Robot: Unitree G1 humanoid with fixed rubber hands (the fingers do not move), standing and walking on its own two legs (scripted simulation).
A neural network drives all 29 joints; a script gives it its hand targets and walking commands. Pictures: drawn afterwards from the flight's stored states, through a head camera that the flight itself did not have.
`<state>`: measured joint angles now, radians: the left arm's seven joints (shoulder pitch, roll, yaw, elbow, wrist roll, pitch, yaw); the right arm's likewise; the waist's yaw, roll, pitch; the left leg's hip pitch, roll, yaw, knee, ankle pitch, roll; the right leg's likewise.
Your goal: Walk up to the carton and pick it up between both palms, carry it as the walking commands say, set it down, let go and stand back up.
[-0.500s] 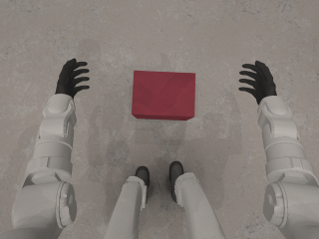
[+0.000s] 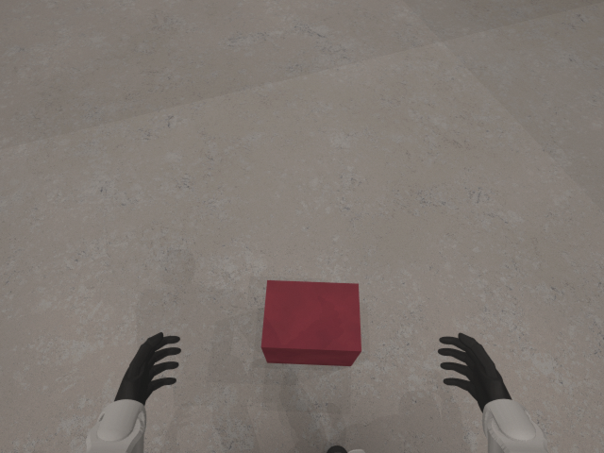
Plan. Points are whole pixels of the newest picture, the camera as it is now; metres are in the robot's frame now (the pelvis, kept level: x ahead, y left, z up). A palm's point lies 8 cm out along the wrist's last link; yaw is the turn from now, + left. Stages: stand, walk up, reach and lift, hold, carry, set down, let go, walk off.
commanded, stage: let go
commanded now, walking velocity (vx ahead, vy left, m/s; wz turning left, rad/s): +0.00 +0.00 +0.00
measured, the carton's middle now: (310, 325) +0.45 -0.03 -0.66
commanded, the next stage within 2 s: stand in 0.62 s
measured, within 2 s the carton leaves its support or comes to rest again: neither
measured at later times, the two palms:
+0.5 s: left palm (118, 444) +0.15 +0.23 -0.06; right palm (506, 428) +0.16 -0.24 -0.06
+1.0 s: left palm (72, 450) +0.15 +0.29 -0.07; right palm (547, 436) +0.15 -0.30 -0.07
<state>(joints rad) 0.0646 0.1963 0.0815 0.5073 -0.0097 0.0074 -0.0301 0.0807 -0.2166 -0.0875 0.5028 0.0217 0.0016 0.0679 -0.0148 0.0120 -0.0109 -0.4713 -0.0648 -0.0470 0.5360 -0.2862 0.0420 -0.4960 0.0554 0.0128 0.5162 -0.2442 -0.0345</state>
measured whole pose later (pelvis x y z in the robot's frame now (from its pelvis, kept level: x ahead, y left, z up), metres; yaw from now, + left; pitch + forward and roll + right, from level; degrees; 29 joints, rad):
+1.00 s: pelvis +0.02 +0.00 +0.01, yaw +0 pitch -1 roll +0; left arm 0.16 0.34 0.05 0.77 0.03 0.01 0.02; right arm 0.19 -0.35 -0.04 0.73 -0.03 0.01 -0.02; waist 0.00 0.01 0.00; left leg -0.13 -0.05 -0.04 0.45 -0.31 0.04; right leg -0.15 0.06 0.01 0.44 -0.27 -0.04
